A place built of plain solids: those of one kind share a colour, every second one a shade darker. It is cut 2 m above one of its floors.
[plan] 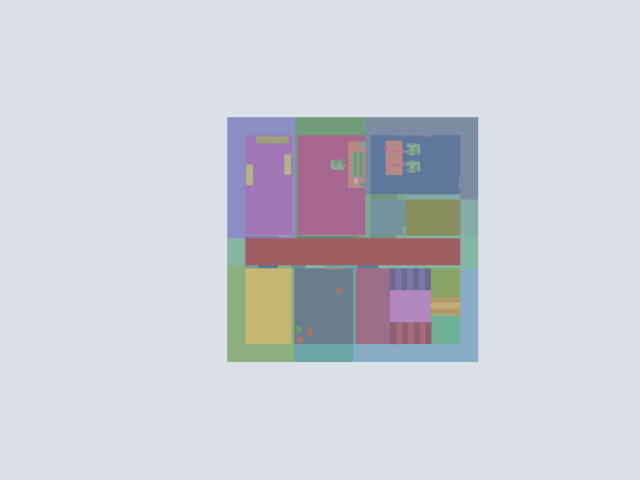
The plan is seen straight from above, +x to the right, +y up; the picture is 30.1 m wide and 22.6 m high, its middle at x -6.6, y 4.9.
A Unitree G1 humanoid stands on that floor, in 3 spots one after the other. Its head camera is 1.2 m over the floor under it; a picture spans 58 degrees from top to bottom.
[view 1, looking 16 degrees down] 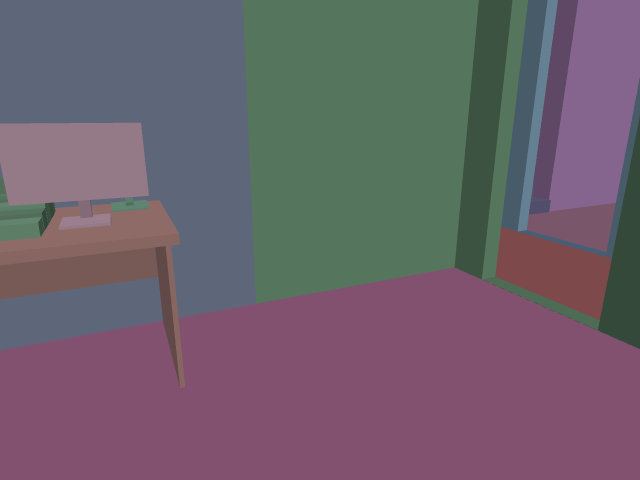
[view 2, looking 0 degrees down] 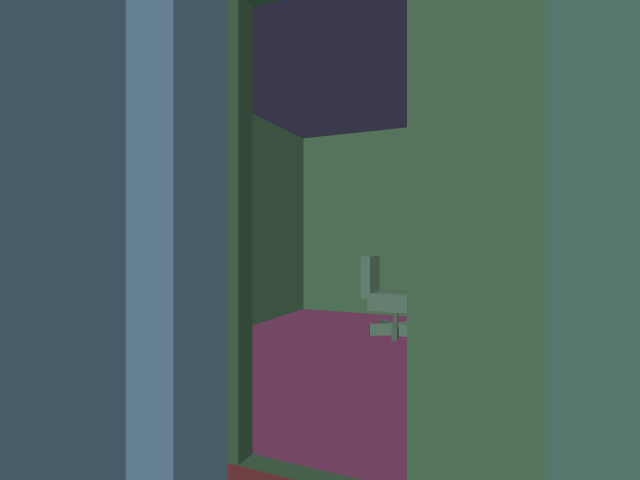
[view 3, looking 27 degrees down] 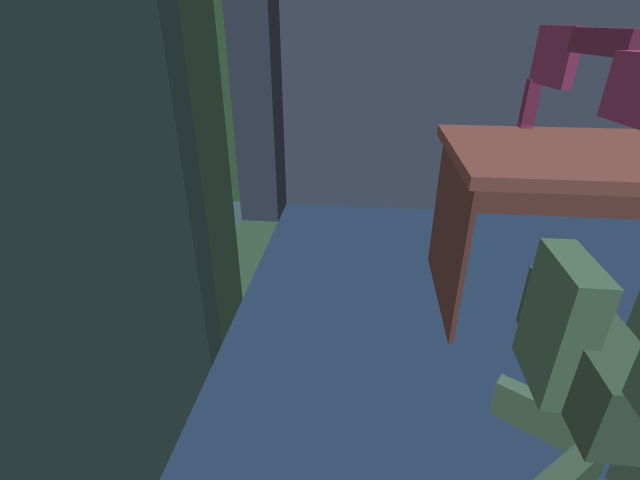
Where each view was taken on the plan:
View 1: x -7.05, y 7.54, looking -25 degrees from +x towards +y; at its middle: wall_control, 2.96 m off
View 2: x -4.34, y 3.05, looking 114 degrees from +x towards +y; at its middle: wall_control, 7.42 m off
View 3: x -1.32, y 7.61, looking -174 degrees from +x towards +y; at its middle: floor_studio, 2.64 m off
